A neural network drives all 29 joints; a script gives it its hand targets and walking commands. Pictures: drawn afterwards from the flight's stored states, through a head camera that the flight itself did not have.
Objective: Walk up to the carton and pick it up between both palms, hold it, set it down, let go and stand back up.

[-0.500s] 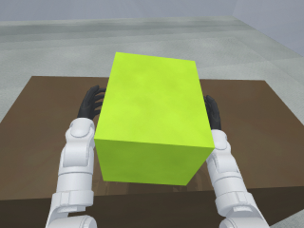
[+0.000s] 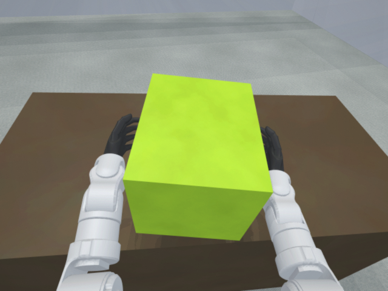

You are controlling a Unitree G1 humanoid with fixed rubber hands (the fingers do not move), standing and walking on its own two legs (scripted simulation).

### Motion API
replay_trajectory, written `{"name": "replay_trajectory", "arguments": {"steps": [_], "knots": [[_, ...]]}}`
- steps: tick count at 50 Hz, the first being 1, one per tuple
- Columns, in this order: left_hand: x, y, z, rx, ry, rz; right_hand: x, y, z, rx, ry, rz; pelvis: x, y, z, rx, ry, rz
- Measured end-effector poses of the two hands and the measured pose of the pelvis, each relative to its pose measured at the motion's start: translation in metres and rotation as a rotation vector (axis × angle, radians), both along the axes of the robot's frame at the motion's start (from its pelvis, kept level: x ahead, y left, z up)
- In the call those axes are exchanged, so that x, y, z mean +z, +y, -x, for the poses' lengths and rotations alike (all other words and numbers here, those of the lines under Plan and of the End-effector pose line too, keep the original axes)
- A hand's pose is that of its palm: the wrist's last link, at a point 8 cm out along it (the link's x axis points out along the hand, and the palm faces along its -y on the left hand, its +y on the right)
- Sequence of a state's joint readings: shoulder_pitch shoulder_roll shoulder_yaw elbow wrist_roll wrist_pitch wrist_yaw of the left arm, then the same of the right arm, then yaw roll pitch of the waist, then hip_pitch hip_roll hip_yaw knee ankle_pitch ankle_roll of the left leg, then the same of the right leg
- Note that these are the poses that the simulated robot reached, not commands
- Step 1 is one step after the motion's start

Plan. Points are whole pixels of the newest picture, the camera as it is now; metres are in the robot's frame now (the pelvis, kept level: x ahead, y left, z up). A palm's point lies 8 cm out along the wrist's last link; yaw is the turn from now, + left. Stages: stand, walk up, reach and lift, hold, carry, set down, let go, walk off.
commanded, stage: set down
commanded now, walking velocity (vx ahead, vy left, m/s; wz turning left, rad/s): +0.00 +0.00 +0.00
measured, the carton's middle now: (195, 155) +0.39 -0.02 +0.07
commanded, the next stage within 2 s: none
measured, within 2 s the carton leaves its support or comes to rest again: rests again in 1.62 s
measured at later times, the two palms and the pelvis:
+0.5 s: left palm (121, 153) +0.39 +0.15 +0.07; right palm (266, 170) +0.34 -0.17 +0.07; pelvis +0.00 +0.01 +0.00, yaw -1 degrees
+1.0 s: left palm (124, 159) +0.40 +0.15 +0.04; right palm (260, 177) +0.35 -0.17 +0.04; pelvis +0.01 +0.01 +0.00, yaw -1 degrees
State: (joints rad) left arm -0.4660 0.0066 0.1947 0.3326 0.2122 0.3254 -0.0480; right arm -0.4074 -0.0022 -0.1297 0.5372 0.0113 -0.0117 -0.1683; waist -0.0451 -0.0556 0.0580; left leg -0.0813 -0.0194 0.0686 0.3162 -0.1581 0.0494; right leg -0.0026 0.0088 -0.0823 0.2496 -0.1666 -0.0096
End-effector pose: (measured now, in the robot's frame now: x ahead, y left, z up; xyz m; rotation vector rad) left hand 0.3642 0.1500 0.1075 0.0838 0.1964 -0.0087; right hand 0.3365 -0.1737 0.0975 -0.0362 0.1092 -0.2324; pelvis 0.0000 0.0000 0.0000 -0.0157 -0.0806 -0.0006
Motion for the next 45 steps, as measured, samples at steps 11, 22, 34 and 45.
{"name": "replay_trajectory", "arguments": {"steps": [11,22,34,45], "knots": [[-0.01,0.002,-0.008,-0.014,0.009,0.004,-0.009,0.002,-0.003,-0.016,0.007,0.005,0.0,0.004,0.004,-0.008,0.043,0.002],[-0.028,-0.002,-0.02,-0.04,0.045,0.004,-0.025,0.0,-0.007,-0.038,0.042,0.002,0.001,0.005,0.001,-0.018,0.069,0.002],[-0.053,0.003,-0.028,-0.052,0.073,-0.002,-0.044,0.005,-0.013,-0.045,0.071,-0.002,0.001,0.007,-0.004,-0.027,0.11,0.003],[-0.068,0.001,-0.037,-0.08,0.084,-0.011,-0.06,0.004,-0.013,-0.072,0.081,-0.016,-0.001,0.009,-0.01,-0.022,0.175,0.009]]}}
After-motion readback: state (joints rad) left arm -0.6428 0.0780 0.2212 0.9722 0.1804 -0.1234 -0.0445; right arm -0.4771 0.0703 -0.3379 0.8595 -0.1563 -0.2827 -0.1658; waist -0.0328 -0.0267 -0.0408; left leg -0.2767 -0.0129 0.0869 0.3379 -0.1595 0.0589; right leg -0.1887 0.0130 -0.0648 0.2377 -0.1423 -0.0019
